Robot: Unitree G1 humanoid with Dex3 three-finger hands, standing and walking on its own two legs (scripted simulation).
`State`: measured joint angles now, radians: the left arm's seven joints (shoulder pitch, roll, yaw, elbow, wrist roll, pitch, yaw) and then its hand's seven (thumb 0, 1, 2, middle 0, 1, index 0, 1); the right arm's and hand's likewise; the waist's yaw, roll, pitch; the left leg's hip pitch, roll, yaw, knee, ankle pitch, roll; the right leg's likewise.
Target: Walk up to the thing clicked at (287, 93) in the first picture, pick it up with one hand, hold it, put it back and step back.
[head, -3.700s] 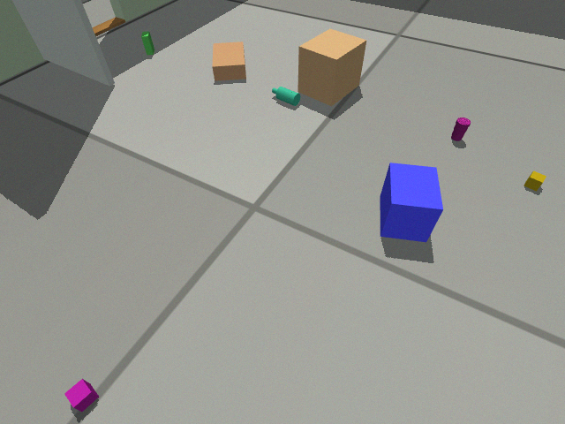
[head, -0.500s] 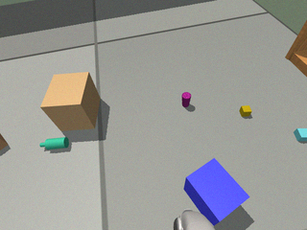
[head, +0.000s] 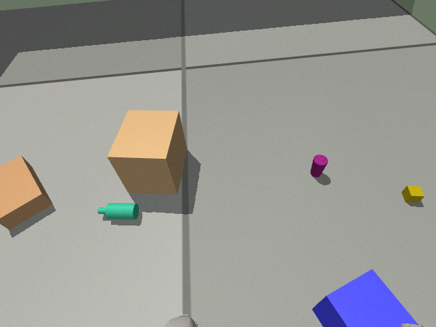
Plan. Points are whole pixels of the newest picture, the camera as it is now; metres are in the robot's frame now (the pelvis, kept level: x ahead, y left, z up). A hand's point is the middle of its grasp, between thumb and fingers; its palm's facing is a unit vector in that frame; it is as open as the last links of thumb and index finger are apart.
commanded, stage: walk up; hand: left
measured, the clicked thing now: (117, 211) +0.74 +0.57 -0.70
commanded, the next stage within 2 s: none
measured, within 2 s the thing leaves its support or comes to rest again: neither
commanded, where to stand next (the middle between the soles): +0.34 +0.33 m, yaw -5 degrees
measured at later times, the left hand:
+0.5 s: hand (25, 311) +0.18 +0.41 -0.09, palm faces -0.02 -0.82 -0.57, open 7.4 cm
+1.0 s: hand out of the picture +0.28 +0.58 -0.12, palm faces -0.11 -0.87 -0.48, open 7.4 cm
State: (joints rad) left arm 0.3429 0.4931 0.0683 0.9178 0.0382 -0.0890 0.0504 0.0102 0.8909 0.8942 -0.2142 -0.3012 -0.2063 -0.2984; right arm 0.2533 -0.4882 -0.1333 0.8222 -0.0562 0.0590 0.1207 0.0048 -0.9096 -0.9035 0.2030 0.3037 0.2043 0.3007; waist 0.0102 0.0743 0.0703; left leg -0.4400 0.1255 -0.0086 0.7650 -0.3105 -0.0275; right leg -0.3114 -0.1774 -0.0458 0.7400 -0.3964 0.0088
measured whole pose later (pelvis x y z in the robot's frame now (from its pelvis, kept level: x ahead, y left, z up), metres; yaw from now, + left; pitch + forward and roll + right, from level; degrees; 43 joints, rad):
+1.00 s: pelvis +0.19 +0.28 +0.01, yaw -3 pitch -2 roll +0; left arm 0.28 0.44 0.05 0.96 0.00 -0.07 0.04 0.01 0.90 0.89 -0.21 -0.30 -0.20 -0.30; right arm 0.40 -0.43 -0.08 0.82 -0.04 0.03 0.07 0.00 -0.90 -0.90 0.21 0.30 0.21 0.30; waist -0.07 0.01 0.07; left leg -0.27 0.01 0.08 0.70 -0.40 0.04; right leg -0.58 -0.05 -0.07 1.04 -0.42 -0.03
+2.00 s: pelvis +0.27 +0.35 +0.01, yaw -6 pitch -2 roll +1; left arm 0.16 0.39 0.04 0.97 0.03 0.01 -0.03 0.01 0.90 0.89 -0.21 -0.30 -0.20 -0.30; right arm 0.18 -0.41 -0.02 0.98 0.00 -0.03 -0.03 0.00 -0.90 -0.90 0.21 0.30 0.21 0.30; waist 0.00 -0.02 0.08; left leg -0.35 0.06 -0.01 0.73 -0.38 0.01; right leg -0.31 -0.02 -0.02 0.76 -0.42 -0.03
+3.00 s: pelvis +0.29 +0.34 +0.04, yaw -7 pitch -2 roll +0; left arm 0.07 0.36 0.03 1.08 0.01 0.02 -0.03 0.01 0.90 0.89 -0.21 -0.30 -0.20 -0.30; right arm 0.11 -0.35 0.01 1.11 -0.01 -0.04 -0.01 0.00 -0.91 -0.90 0.21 0.30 0.21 0.30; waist 0.00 -0.01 0.06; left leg -0.16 0.04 0.04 0.40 -0.20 -0.02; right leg -0.11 0.02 -0.03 0.40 -0.25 -0.03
